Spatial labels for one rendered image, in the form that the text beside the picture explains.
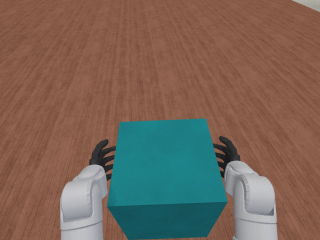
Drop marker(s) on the robot right hand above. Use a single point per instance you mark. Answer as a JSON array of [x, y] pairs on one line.
[[230, 153]]

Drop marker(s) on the robot left hand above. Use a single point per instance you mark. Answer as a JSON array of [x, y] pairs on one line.
[[98, 154]]

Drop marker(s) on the robot left forearm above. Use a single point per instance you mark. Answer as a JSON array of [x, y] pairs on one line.
[[81, 211]]

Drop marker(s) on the carton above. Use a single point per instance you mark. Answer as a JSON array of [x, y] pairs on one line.
[[165, 182]]

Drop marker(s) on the robot right forearm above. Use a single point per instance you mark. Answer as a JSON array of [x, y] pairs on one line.
[[254, 205]]

